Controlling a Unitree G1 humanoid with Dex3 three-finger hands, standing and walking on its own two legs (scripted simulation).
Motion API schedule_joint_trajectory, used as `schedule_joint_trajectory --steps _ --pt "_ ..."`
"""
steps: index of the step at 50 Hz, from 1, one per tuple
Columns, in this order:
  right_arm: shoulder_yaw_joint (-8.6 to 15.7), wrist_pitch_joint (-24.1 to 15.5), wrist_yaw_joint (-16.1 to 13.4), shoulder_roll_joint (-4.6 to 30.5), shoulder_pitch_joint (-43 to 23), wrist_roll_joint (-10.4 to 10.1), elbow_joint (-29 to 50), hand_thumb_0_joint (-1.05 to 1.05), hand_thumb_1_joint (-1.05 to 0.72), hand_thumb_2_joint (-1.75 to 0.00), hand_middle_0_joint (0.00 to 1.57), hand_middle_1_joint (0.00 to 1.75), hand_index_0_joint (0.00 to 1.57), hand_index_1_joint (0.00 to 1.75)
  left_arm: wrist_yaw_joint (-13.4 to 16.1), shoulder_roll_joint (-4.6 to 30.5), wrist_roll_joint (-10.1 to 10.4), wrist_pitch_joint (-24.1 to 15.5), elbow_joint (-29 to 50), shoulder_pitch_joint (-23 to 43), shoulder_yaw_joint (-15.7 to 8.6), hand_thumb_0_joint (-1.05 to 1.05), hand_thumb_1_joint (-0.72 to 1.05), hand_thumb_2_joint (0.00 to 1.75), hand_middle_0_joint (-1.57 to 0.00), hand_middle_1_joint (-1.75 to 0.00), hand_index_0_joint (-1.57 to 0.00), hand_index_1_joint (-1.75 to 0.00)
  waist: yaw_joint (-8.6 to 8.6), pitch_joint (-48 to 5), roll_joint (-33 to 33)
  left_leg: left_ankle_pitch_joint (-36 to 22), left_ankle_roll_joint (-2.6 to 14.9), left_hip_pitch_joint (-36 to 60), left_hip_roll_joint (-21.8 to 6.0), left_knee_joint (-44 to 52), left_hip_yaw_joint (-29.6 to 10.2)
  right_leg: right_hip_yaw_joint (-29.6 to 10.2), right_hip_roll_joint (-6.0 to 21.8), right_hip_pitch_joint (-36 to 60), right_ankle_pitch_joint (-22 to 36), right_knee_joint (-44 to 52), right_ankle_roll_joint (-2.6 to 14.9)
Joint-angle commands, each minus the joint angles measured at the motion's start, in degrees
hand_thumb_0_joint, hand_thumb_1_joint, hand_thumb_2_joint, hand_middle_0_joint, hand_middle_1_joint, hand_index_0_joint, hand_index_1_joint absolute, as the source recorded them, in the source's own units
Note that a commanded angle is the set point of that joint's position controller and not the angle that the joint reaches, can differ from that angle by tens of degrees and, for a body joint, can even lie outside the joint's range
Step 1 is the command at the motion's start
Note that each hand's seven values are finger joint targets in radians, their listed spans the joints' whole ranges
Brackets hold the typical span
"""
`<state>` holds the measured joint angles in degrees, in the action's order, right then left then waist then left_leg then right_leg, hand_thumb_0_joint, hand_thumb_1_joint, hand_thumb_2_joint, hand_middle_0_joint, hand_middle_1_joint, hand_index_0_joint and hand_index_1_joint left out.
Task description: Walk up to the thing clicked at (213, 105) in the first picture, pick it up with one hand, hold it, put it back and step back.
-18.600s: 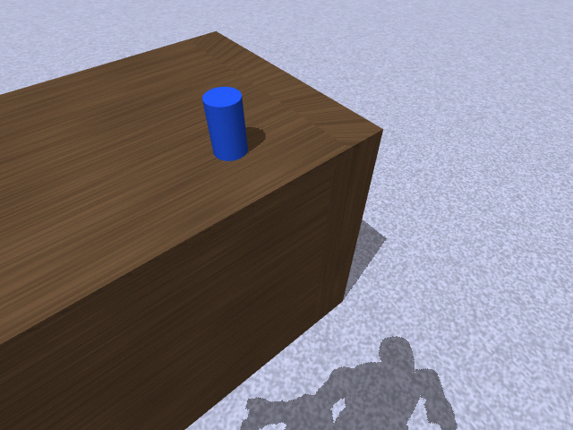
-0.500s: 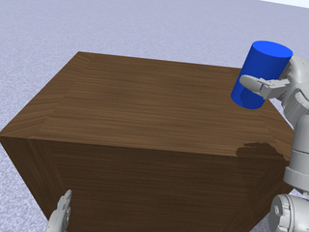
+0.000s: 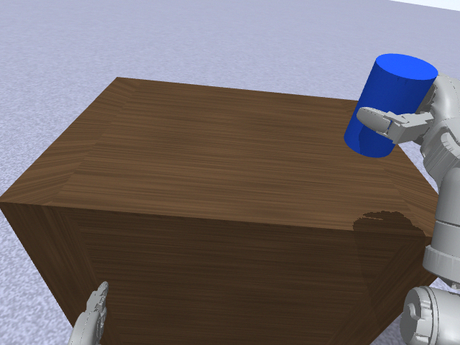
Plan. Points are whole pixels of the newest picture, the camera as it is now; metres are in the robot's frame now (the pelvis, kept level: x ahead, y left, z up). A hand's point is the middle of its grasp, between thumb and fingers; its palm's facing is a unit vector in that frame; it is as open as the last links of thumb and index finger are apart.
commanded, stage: crouch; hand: right
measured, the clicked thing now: (384, 108) +0.35 -0.17 +0.32
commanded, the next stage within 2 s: lower in 1.40 s
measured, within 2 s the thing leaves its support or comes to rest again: neither
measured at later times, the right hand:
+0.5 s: hand (356, 128) +0.42 -0.18 +0.25, palm faces +0.19 +0.98 +0.01, open 10.3 cm
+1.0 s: hand (348, 133) +0.47 -0.20 +0.21, palm faces +0.17 +0.98 +0.00, open 10.3 cm
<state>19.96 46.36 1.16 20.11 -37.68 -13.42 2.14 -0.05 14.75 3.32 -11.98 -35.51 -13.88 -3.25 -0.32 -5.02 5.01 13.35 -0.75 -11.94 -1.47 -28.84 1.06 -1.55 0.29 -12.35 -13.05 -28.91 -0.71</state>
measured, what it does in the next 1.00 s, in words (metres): stands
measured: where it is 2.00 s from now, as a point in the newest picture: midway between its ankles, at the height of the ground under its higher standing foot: outside the picture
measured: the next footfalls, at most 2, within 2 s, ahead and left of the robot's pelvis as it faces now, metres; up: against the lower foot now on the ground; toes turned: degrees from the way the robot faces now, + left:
none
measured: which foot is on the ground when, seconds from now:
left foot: down 0.00-1.00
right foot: down 0.00-1.00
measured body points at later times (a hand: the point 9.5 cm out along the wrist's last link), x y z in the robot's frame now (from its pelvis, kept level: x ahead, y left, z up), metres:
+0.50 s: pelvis -0.01 +0.00 +0.00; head -0.03 +0.03 +0.45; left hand +0.14 +0.26 -0.08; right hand +0.40 -0.23 +0.25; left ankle +0.03 +0.13 -0.74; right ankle +0.03 -0.13 -0.74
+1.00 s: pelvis +0.01 +0.00 +0.00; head +0.02 +0.01 +0.45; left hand +0.15 +0.26 -0.08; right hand +0.46 -0.25 +0.21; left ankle +0.03 +0.13 -0.74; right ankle +0.03 -0.13 -0.74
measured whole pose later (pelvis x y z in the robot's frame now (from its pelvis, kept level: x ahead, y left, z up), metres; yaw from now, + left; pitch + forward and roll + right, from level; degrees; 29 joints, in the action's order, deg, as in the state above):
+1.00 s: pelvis +0.01 +0.00 +0.00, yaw +2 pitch +4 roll +0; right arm 20.8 8.2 4.5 25.3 -48.2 -7.4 -46.3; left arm 3.2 13.2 0.8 -14.6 -34.4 -15.7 -2.1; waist 3.0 -3.0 1.9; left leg 13.3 -0.7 -20.7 -0.5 -30.2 -0.7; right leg 0.2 1.3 -20.4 -13.9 -30.4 -0.9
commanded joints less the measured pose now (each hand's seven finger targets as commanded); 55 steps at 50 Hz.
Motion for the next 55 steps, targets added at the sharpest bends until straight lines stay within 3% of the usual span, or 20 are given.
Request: schedule_joint_trajectory --steps 1,4,10,15,20,21,23,25,27,31,35,42,43,45,46,47,50,51,54,55 --pt "1.75 -2.41 1.02 11.3 -25.1 -1.02 9.46 0.0 -0.16 -1.29 1.28 1.42 1.32 1.42 -0.02 6.52 0.54 -3.39 11.17 9.33 -2.63 0.0 -0.53 0.05 -0.04 -0.05 -0.04 -0.04 0.04 -9.8 -4.25 -4.58 0.84 0.21 2.06 5.46 3.21 0.95 -0.75 4.56 4.99 4.63 1.41" --pt "2.21 -0.93 0.85 11.73 -24.05 -0.91 3.61 0.0 -0.11 -1.28 1.26 1.42 1.31 1.42 0.02 6.75 0.63 -3.11 11.93 10.34 -2.51 0.0 -0.54 0.05 -0.04 -0.05 -0.04 -0.04 0.72 -6.93 -6.23 -1.25 0.59 -0.97 2.0 6.77 3.37 0.95 -0.9 3.83 1.27 5.94 1.72" --pt "2.88 -4.18 -0.56 12.95 -27.02 -0.35 -0.13 0.0 -0.09 -1.29 1.28 1.43 1.33 1.43 0.77 6.49 0.22 -4.35 9.31 8.76 -3.2 0.0 -0.54 0.05 -0.04 -0.04 -0.04 -0.04 1.64 -5.41 -7.41 0.87 -0.03 -2.89 1.5 7.41 2.18 1.75 -1.39 3.05 -2.04 5.53 2.47" --pt "2.16 -11.5 -1.37 14.3 -33.31 1.85 -5.7 0.0 -0.05 -1.28 1.27 1.43 1.32 1.43 1.05 4.16 -0.47 -6.02 9.68 8.13 -0.73 0.0 -0.54 0.05 -0.04 -0.04 -0.04 -0.04 1.93 -8.01 -5.63 -0.74 0.06 -2.91 1.32 5.93 1.45 1.75 -1.09 2.81 -1.03 4.36 2.24" --pt "1.58 -18.96 -1.28 15.49 -38.38 3.63 -12.27 0.0 -0.1 -1.33 1.31 1.47 1.36 1.47 2.03 6.26 -1.24 -7.11 8.04 7.08 -2.83 0.0 -0.54 0.06 -0.05 -0.05 -0.05 -0.05 2.93 -13.01 -1.88 -4.45 0.5 -3.14 1.22 3.96 0.97 1.73 -0.74 4.42 2.03 2.99 1.67" --pt "2.1 -20.55 -1.24 16.58 -39.56 3.65 -11.66 0.0 -0.14 -1.32 1.32 1.47 1.37 1.47 2.2 6.6 -1.32 -7.48 9.98 8.25 -2.62 0.0 -0.53 0.05 -0.04 -0.05 -0.05 -0.04 1.92 -14.59 -2.38 -3.88 0.61 -2.32 1.42 3.88 1.25 1.57 -0.43 4.54 1.5 2.92 1.52" --pt "2.29 -23.03 -0.99 17.37 -39.56 4.05 -15.28 0.0 -0.16 -1.35 1.34 1.49 1.38 1.49 2.63 6.46 -1.42 -7.63 9.03 7.91 -2.79 0.0 -0.53 0.05 -0.05 -0.05 -0.05 -0.04 2.27 -14.37 -1.93 -3.09 0.76 -2.82 1.55 3.79 1.24 1.37 -0.17 3.73 0.62 2.98 1.48" --pt "1.96 -25.35 -0.49 16.47 -38.22 4.21 -19.94 0.0 -0.15 -1.35 1.34 1.49 1.39 1.49 2.58 3.93 -1.55 -7.33 6.87 6.15 -0.67 0.0 -0.54 0.06 -0.04 -0.05 -0.05 -0.05 1.78 -13.05 -2.52 -3.28 0.77 -2.66 1.54 3.67 1.15 1.34 -0.15 2.1 1.17 3.04 1.53" --pt "3.41 -27.45 -0.28 18.68 -39.77 4.49 -22.25 0.0 -0.13 -1.36 1.34 1.51 1.39 1.51 3.22 5.54 -1.67 -7.61 9.35 7.65 -2.07 0.0 -0.54 0.06 -0.05 -0.05 -0.05 -0.04 2.02 -16.23 -4.08 -5.46 0.53 -2.22 1.59 3.34 0.9 1.4 0.02 3.54 3.49 2.24 1.55" --pt "3.2 -31.31 0.46 19.57 -39.37 5.28 -28.65 0.0 -0.12 -1.38 1.35 1.52 1.4 1.52 3.71 6.89 -1.93 -7.46 11.4 8.3 -2.99 0.0 -0.55 0.06 -0.05 -0.05 -0.05 -0.05 2.44 -15.1 -6.53 -6.2 0.29 -2.6 1.72 3.31 0.82 1.65 -0.11 1.85 4.08 2.28 1.76" --pt "2.61 -35.12 1.47 19.22 -38.9 5.66 -33.47 0.0 -0.1 -1.36 1.33 1.51 1.39 1.51 3.23 3.19 -1.97 -7.17 9.28 5.11 0.1 0.0 -0.55 0.06 -0.05 -0.04 -0.05 -0.04 2.37 -11.38 -5.25 -3.46 0.23 -4.2 1.67 4.11 0.28 2.16 -0.28 -0.6 1.45 2.78 1.92" --pt "3.52 -40.37 2.88 22.33 -41.77 5.67 -33.33 0.0 -0.16 -1.37 1.34 1.51 1.39 1.51 3.42 6.08 -2.2 -6.96 9.39 1.45 -2.77 0.0 -0.54 0.05 -0.05 -0.04 -0.05 -0.04 4.03 -18.37 -1.43 -9.96 0.49 -4.22 1.99 2.56 -0.08 2.37 -0.13 3.71 6.86 1.62 1.45" --pt "2.28 -41.26 3.22 21.04 -43.81 5.61 -31.76 0.0 -0.17 -1.36 1.34 1.5 1.39 1.5 3.3 4.37 -2.16 -6.84 9.25 1.35 -1.25 0.0 -0.54 0.05 -0.05 -0.04 -0.05 -0.04 4.04 -18.93 0.55 -11.24 0.63 -4.43 1.99 2.05 -0.04 2.36 -0.09 4.21 8.57 1.24 1.24" --pt "2.88 -42.43 3.26 22.05 -44.07 5.47 -31.22 0.0 -0.18 -1.35 1.33 1.48 1.38 1.48 3.96 7.35 -2.17 -6.63 10.89 3.33 -3.88 0.0 -0.55 0.06 -0.05 -0.04 -0.05 -0.04 4.03 -21.44 -2.25 -13.34 0.46 -3.35 2.01 1.75 -0.02 2.23 -0.1 4.86 10.59 0.69 1.45" --pt "2.74 -42.91 3.39 21.86 -44.11 5.37 -32.14 0.0 -0.18 -1.34 1.33 1.47 1.37 1.47 4.19 7.26 -2.22 -6.61 11.73 3.76 -3.19 0.0 -0.55 0.06 -0.05 -0.04 -0.05 -0.05 4.34 -21.42 -2.48 -14.0 0.44 -3.17 2.07 1.65 0.02 2.14 0.01 4.87 11.3 0.53 1.44" --pt "1.61 -43.26 3.72 19.78 -42.97 5.37 -32.88 0.0 -0.19 -1.34 1.33 1.47 1.37 1.47 3.79 3.69 -2.16 -6.32 10.1 3.63 0.14 0.0 -0.55 0.06 -0.05 -0.04 -0.05 -0.05 3.25 -21.11 -1.08 -14.02 0.59 -3.07 2.01 1.45 0.15 2.2 -0.13 4.32 11.66 0.6 1.37" --pt "1.93 -43.64 4.15 19.62 -40.37 4.94 -37.48 0.0 -0.2 -1.34 1.32 1.47 1.37 1.47 4.57 6.01 -2.09 -5.56 8.33 2.57 -2.58 0.0 -0.55 0.06 -0.05 -0.04 -0.05 -0.05 4.02 -19.07 -2.4 -12.91 0.65 -4.48 2.24 1.8 0.38 1.92 0.1 3.93 10.85 0.87 1.36" --pt "2.41 -43.65 4.3 20.24 -38.94 4.98 -39.01 0.0 -0.21 -1.34 1.33 1.47 1.37 1.47 4.46 5.89 -2.1 -5.15 6.52 2.58 -2.53 0.0 -0.55 0.06 -0.05 -0.04 -0.05 -0.05 3.49 -16.94 -1.74 -12.4 0.72 -5.18 2.21 1.87 0.48 1.9 0.05 2.66 10.39 1.01 1.29" --pt "3.08 -44.53 4.19 21.47 -40.88 5.6 -37.03 0.0 -0.19 -1.34 1.32 1.47 1.36 1.47 4.11 4.81 -2.2 -4.5 9.82 3.36 -1.03 0.0 -0.55 0.05 -0.05 -0.04 -0.05 -0.04 2.92 -21.37 -1.58 -15.55 0.61 -2.94 2.09 1.14 0.24 2.27 -0.15 3.49 13.84 0.19 1.29" --pt "3.14 -44.75 4.03 21.78 -41.11 5.47 -36.32 0.0 -0.19 -1.34 1.32 1.47 1.36 1.47 4.27 6.38 -2.15 -4.38 12.38 5.34 -2.15 0.0 -0.55 0.05 -0.05 -0.04 -0.05 -0.04 2.97 -20.71 -3.78 -15.5 0.51 -2.45 2.19 1.32 0.32 2.22 -0.08 2.92 13.49 0.32 1.33"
